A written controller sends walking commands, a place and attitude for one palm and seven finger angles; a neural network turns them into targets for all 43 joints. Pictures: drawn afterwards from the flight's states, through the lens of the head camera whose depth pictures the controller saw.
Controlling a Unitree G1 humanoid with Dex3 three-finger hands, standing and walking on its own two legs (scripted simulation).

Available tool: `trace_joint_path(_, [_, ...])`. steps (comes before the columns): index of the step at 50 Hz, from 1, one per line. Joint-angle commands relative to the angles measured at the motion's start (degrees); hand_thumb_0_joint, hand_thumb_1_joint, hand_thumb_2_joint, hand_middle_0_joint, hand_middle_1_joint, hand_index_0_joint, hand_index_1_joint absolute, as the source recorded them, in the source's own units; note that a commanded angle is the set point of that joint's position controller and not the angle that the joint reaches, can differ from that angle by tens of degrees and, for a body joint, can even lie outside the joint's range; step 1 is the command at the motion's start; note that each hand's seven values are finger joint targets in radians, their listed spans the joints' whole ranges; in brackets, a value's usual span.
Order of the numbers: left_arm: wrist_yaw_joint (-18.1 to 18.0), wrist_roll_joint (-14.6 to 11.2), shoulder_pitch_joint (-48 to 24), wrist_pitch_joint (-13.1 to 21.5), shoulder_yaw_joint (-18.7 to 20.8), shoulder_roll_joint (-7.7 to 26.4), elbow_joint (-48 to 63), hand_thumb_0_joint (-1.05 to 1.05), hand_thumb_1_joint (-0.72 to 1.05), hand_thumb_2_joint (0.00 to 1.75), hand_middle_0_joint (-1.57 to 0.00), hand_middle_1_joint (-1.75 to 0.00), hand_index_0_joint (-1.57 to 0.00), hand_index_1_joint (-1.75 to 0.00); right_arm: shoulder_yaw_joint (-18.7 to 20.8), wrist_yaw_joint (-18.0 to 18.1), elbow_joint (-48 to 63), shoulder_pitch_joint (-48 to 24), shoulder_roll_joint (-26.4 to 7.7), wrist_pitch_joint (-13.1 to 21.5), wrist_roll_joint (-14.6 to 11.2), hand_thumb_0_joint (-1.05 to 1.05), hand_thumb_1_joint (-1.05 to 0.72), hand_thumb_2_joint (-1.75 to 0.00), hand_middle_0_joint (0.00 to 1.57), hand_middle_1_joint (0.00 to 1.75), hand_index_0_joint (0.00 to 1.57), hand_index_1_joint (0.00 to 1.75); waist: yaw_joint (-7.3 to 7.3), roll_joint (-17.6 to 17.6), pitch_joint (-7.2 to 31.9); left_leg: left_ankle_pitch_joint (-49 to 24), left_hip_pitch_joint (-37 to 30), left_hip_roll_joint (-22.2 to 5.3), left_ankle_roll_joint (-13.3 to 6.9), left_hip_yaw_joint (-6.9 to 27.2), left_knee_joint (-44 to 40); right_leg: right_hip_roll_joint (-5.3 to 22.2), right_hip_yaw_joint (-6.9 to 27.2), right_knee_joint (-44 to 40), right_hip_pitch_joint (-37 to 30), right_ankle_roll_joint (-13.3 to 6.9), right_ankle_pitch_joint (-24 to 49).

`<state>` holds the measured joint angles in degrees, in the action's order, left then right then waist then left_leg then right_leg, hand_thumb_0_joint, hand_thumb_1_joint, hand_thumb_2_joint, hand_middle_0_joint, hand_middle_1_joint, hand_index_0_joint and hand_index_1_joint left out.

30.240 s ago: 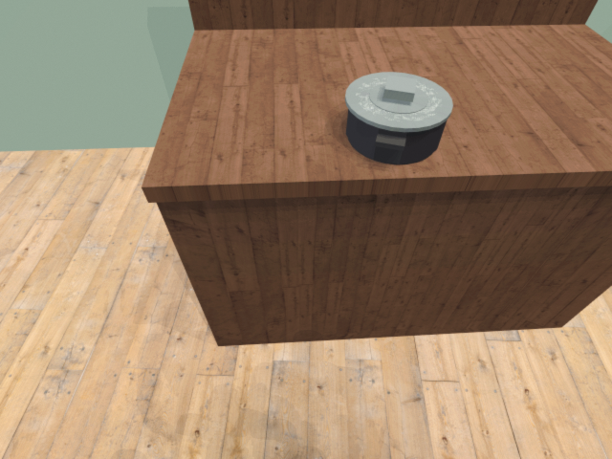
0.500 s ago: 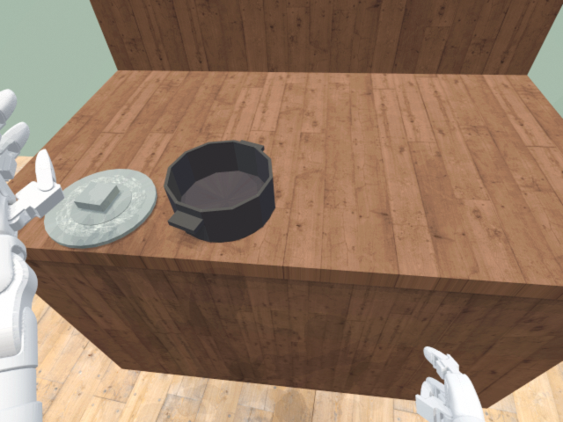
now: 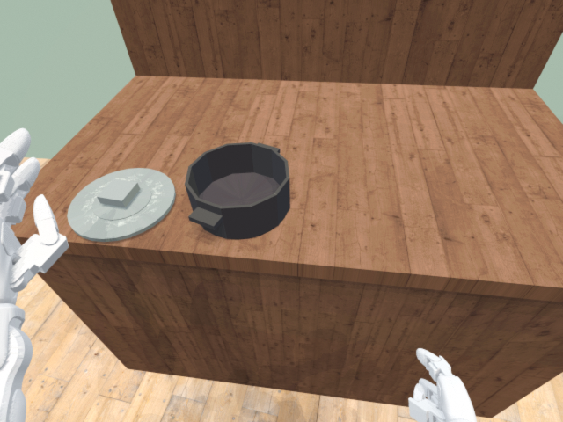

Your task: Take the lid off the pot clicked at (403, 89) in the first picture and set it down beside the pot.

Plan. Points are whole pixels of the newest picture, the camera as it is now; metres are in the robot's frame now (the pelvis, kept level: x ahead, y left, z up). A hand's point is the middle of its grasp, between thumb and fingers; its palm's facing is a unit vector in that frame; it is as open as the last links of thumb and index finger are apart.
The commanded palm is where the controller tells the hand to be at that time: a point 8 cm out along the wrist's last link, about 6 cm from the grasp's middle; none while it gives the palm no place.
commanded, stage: draw the hand back to the body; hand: left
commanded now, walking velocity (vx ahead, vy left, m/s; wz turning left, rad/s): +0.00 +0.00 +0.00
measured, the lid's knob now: (119, 192) +0.48 +0.38 +0.04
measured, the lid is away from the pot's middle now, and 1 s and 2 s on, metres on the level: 0.24 0.24 0.24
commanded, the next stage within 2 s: step back with the hand held close in 0.34 s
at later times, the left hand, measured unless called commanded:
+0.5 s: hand (25, 288) +0.17 +0.25 +0.22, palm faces +0.46 -0.80 -0.37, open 7.4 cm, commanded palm +0.11 +0.29 +0.22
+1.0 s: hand out of the picture +0.11 +0.28 +0.20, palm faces +0.37 -0.77 -0.52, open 7.4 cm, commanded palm +0.05 +0.33 +0.22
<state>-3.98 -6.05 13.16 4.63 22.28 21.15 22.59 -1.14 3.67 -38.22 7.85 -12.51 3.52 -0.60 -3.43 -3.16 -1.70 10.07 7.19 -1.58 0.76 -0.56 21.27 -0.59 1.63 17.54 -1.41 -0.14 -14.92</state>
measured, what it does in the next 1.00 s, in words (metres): shifts its weight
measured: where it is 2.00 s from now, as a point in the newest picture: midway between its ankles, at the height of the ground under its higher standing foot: outside the picture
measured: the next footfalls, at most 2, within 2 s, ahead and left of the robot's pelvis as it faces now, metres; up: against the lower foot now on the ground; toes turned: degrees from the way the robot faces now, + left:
left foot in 1.52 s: -0.03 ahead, +0.16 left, +0.00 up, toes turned +0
right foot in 1.78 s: -0.23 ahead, -0.06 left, +0.00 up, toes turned -4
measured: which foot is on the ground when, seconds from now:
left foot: down 0.00-1.00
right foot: down 0.00-1.00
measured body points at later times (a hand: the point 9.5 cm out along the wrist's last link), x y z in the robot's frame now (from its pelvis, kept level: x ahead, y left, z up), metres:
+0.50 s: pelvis -0.02 +0.01 +0.00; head -0.04 +0.00 +0.45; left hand +0.14 +0.30 +0.24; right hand +0.19 -0.19 -0.08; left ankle +0.02 +0.13 -0.75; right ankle -0.05 -0.12 -0.75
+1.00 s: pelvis -0.08 +0.04 -0.01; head -0.05 +0.06 +0.43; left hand +0.09 +0.32 +0.23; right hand +0.10 -0.19 -0.09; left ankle +0.02 +0.13 -0.75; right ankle -0.05 -0.12 -0.75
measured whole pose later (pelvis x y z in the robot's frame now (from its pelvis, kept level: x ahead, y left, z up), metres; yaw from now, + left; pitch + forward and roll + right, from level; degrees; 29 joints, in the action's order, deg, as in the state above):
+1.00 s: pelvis -0.08 +0.04 -0.01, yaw +1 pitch +0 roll -3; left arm -6.1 -4.1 33.1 12.8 28.1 27.3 41.9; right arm 0.7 3.2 -30.1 12.3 -12.0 2.5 -1.8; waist 0.1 -1.2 -3.5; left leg 7.4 23.3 -0.2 -2.7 -0.2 30.8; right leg 0.6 1.1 27.8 14.5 2.8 -13.2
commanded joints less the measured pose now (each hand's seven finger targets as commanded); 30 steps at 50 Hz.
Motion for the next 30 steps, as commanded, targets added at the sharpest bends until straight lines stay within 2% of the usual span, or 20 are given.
trace_joint_path(1, [-0.7,0.0,-4.7,4.3,5.3,11.4,15.4,0.0,0.9,0.9,-0.2,-0.3,-0.2,-0.3,1.7,0.5,9.7,-9.1,-5.6,3.8,0.5,0.0,-0.9,-0.9,0.2,0.3,0.2,0.3,-0.45,-1.3,7.2,-10.5,-10.7,0.9,-2.8,-2.0,-0.6,-0.6,-3.3,-3.5,8.6,-0.7,14.8])
trace_joint_path(3, [-0.6,-0.1,-1.5,4.3,5.7,11.2,16.0,0.0,0.9,0.9,-0.2,-0.3,-0.2,-0.3,1.8,0.4,9.7,-9.0,-5.5,3.9,0.7,0.0,-0.9,-0.9,0.2,0.3,0.2,0.3,-0.44,0.3,6.2,-9.7,-10.3,0.8,-2.8,-1.8,-0.7,-0.7,-3.4,-3.8,8.9,-0.7,14.0])
trace_joint_path(4, [-0.6,0.1,-1.3,4.5,5.5,11.1,17.8,0.0,0.9,0.9,-0.2,-0.3,-0.2,-0.3,1.8,0.4,9.9,-9.1,-5.5,4.0,0.8,0.0,-0.9,-0.9,0.2,0.3,0.2,0.3,-0.47,-0.7,6.8,-9.1,-10.1,0.8,-2.7,-1.8,-0.9,-0.6,-3.4,-3.8,8.6,-0.7,13.2])
trace_joint_path(5, [-0.7,-0.1,0.1,4.5,5.5,10.7,17.5,0.0,0.9,0.9,-0.2,-0.3,-0.2,-0.3,1.7,0.4,9.9,-9.1,-5.3,4.1,0.8,0.0,-0.9,-0.9,0.2,0.3,0.2,0.3,-0.52,0.4,5.8,-8.7,-9.6,0.8,-2.7,-1.7,-0.9,-0.6,-3.4,-4.0,8.9,-0.7,12.7])
trace_joint_path(8, [-0.7,0.2,4.1,4.8,5.6,10.7,21.1,0.0,0.9,0.9,-0.2,-0.3,-0.2,-0.3,1.7,0.3,10.2,-8.9,-5.2,4.6,0.9,0.0,-0.9,-0.9,0.2,0.3,0.2,0.3,-0.65,-1.1,5.9,-8.2,-9.9,0.8,-2.6,-1.5,-0.6,-0.6,-3.3,-4.1,8.8,-0.8,12.2])
trace_joint_path(9, [-0.6,0.2,5.0,4.7,5.0,9.8,20.5,0.0,0.9,0.9,-0.2,-0.3,-0.2,-0.3,1.7,0.4,10.1,-9.0,-5.0,4.6,1.0,0.0,-0.9,-0.9,0.2,0.3,0.2,0.3,-0.59,0.1,5.0,-7.3,-9.3,0.7,-2.5,-1.5,-0.8,-0.6,-3.4,-4.3,9.4,-0.7,11.1])
trace_joint_path(13, [-1.0,0.6,1.3,4.9,4.4,10.0,22.4,0.0,0.9,0.9,-0.2,-0.3,-0.2,-0.3,1.5,0.7,9.5,-8.9,-5.1,5.3,0.9,0.0,-0.9,-0.9,0.2,0.3,0.2,0.3,-0.03,-1.9,3.9,-5.0,-9.6,0.7,-2.4,-1.1,-0.9,-0.6,-3.0,-5.0,10.6,-0.9,8.2])
trace_joint_path(14, [-1.2,0.5,2.7,4.7,5.1,10.1,19.4,0.0,0.9,0.9,-0.2,-0.3,-0.2,-0.3,1.6,0.9,9.2,-8.6,-5.0,5.3,1.1,0.0,-0.9,-0.9,0.2,0.3,0.2,0.3,-0.21,-0.9,2.9,-3.9,-9.0,0.6,-2.4,-1.1,-1.2,-0.6,-3.2,-5.3,11.2,-0.9,6.9])
trace_joint_path(15, [-1.1,0.5,3.4,4.6,4.1,8.7,19.1,0.0,0.9,0.9,-0.2,-0.3,-0.2,-0.3,1.5,0.9,9.3,-8.5,-5.0,5.4,1.1,0.0,-0.9,-0.9,0.2,0.3,0.2,0.3,-0.25,0.3,2.4,-4.1,-8.8,0.6,-2.4,-0.9,-1.4,-0.5,-3.4,-5.3,10.9,-0.9,7.0])
trace_joint_path(17, [-0.9,0.7,3.2,4.8,3.8,8.9,20.8,0.0,0.9,0.9,-0.2,-0.3,-0.2,-0.3,1.6,0.8,9.5,-8.7,-5.1,5.5,1.2,0.0,-0.9,-0.9,0.2,0.3,0.2,0.3,-0.44,-0.7,3.7,-5.1,-9.5,0.5,-2.5,-0.8,-1.3,-0.5,-3.2,-4.9,10.4,-0.9,7.8])
trace_joint_path(19, [-1.0,0.7,4.7,4.7,4.6,9.5,20.4,0.0,0.9,0.9,-0.2,-0.3,-0.2,-0.3,1.6,0.8,9.5,-8.7,-5.1,5.6,1.3,0.0,-0.9,-0.9,0.2,0.3,0.2,0.3,-0.76,0.3,4.2,-5.3,-9.3,0.6,-2.6,-0.9,-1.1,-0.5,-3.1,-4.8,9.8,-1.0,8.4])
trace_joint_path(20, [-1.0,0.7,3.6,4.6,3.8,8.9,20.2,0.0,0.9,0.9,-0.2,-0.3,-0.2,-0.3,1.5,0.8,9.4,-8.8,-5.0,5.5,1.2,0.0,-0.9,-0.9,0.2,0.3,0.2,0.3,-0.51,1.0,3.2,-4.8,-8.9,0.6,-2.5,-0.8,-1.4,-0.5,-3.2,-4.9,10.2,-0.9,7.8])
trace_joint_path(22, [-1.1,0.8,3.6,4.8,5.0,10.0,20.9,0.0,0.9,0.9,-0.2,-0.3,-0.2,-0.3,1.7,0.9,9.4,-8.8,-4.9,5.7,1.3,0.0,-0.9,-0.9,0.2,0.3,0.2,0.3,-0.85,0.1,4.0,-5.0,-9.3,0.6,-2.6,-1.0,-1.1,-0.4,-3.0,-5.0,9.8,-0.9,8.1])
trace_joint_path(23, [-2.1,0.8,-4.6,7.8,13.7,19.2,24.4,0.0,0.9,0.9,-0.2,-0.3,-0.2,-0.3,0.7,0.3,12.9,-7.4,-6.3,3.5,-0.1,0.0,-0.9,-0.9,0.2,0.3,0.2,0.3,1.46,-3.6,-1.7,0.1,-4.7,0.4,-3.3,0.2,0.9,2.1,1.2,-6.7,15.2,-0.9,9.6])
trace_joint_path(24, [-1.8,1.5,-3.9,8.9,11.4,17.0,25.0,0.0,0.9,0.9,-0.2,-0.3,-0.2,-0.3,1.6,0.4,11.9,-8.7,-6.4,3.2,0.5,0.0,-0.9,-0.9,0.2,0.3,0.2,0.3,1.11,0.7,0.8,0.1,-2.4,0.6,-3.6,1.4,3.2,3.7,2.8,-6.1,15.0,-1.1,12.7])
trace_joint_path(25, [-1.4,1.3,3.6,8.5,8.5,12.8,20.5,0.0,0.9,0.9,-0.2,-0.3,-0.2,-0.3,2.2,0.3,12.1,-7.1,-6.5,2.7,0.4,0.0,-0.9,-0.9,0.2,0.3,0.2,0.3,1.8,4.8,2.0,-1.6,-2.7,0.6,-3.6,1.7,5.4,4.9,3.0,-5.5,15.2,-1.1,14.5])
trace_joint_path(26, [-0.9,1.5,8.1,7.7,6.7,10.7,18.9,0.0,0.9,0.9,-0.2,-0.3,-0.2,-0.3,2.6,-0.1,12.7,-6.3,-6.4,2.1,0.2,0.0,-0.9,-0.9,0.2,0.3,0.2,0.3,2.09,7.2,3.0,-4.2,-2.7,0.3,-3.6,1.5,6.8,5.8,2.8,-4.6,15.5,-1.0,17.5])
trace_joint_path(28, [-0.3,1.2,11.5,7.6,6.0,10.1,21.3,0.0,0.9,0.9,-0.2,-0.3,-0.2,-0.3,3.1,-0.5,13.7,-5.9,-6.6,0.9,-0.1,0.0,-0.9,-0.9,0.2,0.3,0.2,0.3,2.42,4.9,6.6,-8.9,-3.6,-0.5,-3.6,0.9,6.9,6.2,1.8,-2.0,14.5,-0.7,22.2])
trace_joint_path(30, [-0.3,1.4,13.2,7.4,6.8,11.3,22.7,0.0,0.9,0.9,-0.2,-0.3,-0.2,-0.3,3.9,-0.3,14.7,-4.9,-7.4,-0.2,-0.4,0.0,-0.9,-0.9,0.2,0.3,0.2,0.3,2.72,3.9,7.9,-13.7,-3.5,-1.7,-3.6,1.1,5.9,5.5,0.6,0.3,13.8,0.0,23.5])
